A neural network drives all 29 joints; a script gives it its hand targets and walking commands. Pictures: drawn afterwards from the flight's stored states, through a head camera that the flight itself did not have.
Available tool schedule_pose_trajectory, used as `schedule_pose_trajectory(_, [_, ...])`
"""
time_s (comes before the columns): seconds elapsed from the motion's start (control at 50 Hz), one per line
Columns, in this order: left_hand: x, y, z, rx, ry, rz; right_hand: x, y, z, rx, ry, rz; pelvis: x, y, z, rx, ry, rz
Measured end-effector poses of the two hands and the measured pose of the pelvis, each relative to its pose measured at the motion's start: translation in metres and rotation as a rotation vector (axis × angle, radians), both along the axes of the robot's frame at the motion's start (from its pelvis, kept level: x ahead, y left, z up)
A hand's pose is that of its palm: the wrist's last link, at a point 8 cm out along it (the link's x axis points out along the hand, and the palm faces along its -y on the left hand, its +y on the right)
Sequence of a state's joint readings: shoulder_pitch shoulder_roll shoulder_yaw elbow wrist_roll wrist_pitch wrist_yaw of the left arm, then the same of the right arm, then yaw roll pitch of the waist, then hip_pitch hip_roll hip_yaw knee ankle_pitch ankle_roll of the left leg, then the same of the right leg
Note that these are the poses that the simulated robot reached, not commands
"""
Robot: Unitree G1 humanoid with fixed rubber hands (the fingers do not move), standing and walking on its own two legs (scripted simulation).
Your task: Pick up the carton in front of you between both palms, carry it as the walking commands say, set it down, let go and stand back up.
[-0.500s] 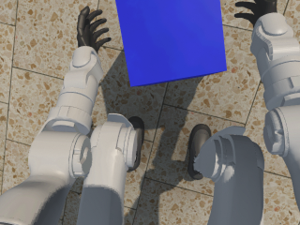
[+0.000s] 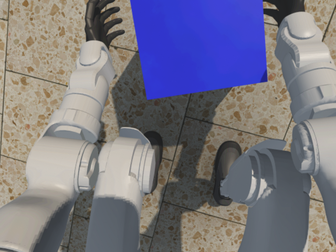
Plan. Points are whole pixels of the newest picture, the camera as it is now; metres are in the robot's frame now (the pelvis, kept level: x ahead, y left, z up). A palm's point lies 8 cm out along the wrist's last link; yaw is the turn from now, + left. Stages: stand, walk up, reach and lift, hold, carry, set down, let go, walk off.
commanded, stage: reach and lift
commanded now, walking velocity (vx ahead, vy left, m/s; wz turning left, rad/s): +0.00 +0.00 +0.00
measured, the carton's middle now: (195, 45) +0.50 -0.01 -0.25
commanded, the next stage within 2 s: none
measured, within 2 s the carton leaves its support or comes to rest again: leaves its support in 0.48 s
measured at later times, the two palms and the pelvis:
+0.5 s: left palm (109, 25) +0.51 +0.15 -0.14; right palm (277, 11) +0.54 -0.14 -0.17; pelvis -0.01 +0.00 -0.01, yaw -1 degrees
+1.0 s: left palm (51, 7) +0.47 +0.13 +0.06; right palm out of the picture +0.49 -0.17 +0.06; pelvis +0.00 +0.00 +0.10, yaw -5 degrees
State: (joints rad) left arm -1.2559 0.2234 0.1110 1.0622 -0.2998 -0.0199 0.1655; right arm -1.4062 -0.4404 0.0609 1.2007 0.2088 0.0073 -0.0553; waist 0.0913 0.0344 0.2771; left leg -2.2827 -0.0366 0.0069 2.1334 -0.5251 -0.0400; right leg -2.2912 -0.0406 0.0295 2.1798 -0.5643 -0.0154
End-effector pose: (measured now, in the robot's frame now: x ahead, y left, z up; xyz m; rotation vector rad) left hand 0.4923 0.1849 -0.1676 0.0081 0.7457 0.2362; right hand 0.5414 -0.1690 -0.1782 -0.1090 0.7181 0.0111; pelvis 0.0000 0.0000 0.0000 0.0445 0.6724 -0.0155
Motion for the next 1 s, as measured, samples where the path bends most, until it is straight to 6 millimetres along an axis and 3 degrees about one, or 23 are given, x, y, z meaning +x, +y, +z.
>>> schedule_pose_trajectory(0.18, [0.007, -0.028, 0.010, -0.027, -0.012, -0.041, -0.003, 0.023, 0.007, 0.024, -0.008, 0.025, -0.002, 0.001, 0.008, 0.000, 0.018, -0.004])
schedule_pose_trajectory(0.42, [0.013, -0.032, 0.013, -0.003, 0.005, 0.014, -0.001, 0.024, 0.007, 0.004, 0.036, 0.026, -0.008, 0.000, -0.001, 0.015, 0.023, -0.026])
schedule_pose_trajectory(0.52, [0.022, -0.033, 0.029, -0.020, -0.057, 0.039, 0.000, 0.024, 0.016, 0.014, -0.019, 0.016, -0.009, 0.000, -0.008, 0.009, 0.001, -0.035])
schedule_pose_trajectory(0.64, [0.005, -0.047, 0.070, -0.059, -0.110, 0.038, -0.020, 0.009, 0.064, 0.029, -0.066, -0.029, -0.007, 0.005, 0.001, -0.007, -0.024, -0.047])
schedule_pose_trajectory(0.8, [-0.022, -0.063, 0.145, -0.063, -0.069, 0.008, -0.046, -0.006, 0.160, 0.049, -0.032, -0.105, -0.007, 0.005, 0.046, 0.004, -0.001, -0.089])
schedule_pose_trajectory(1.0, [-0.019, -0.059, 0.224, -0.018, -0.085, -0.031, -0.053, -0.004, 0.234, 0.054, -0.063, -0.134, -0.004, 0.003, 0.101, 0.009, 0.040, -0.093])
